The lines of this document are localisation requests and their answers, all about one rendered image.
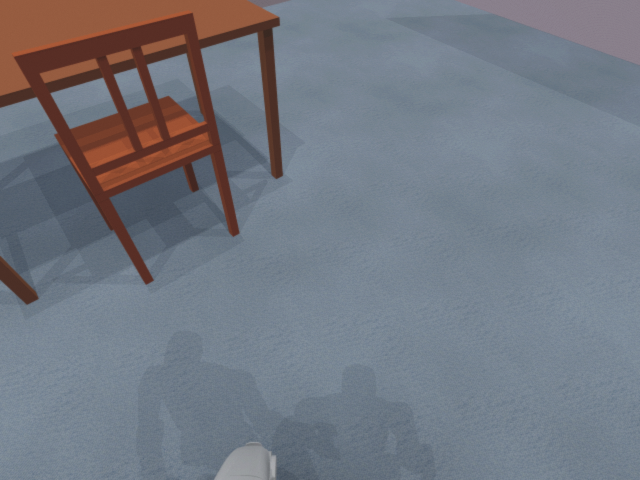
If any table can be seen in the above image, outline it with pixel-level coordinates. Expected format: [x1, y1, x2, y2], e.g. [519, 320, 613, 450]
[0, 0, 283, 305]

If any chair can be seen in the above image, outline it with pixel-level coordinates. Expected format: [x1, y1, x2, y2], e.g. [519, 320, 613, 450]
[12, 10, 239, 285]

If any left robot thigh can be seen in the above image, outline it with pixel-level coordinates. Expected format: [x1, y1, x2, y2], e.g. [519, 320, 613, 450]
[214, 446, 277, 480]

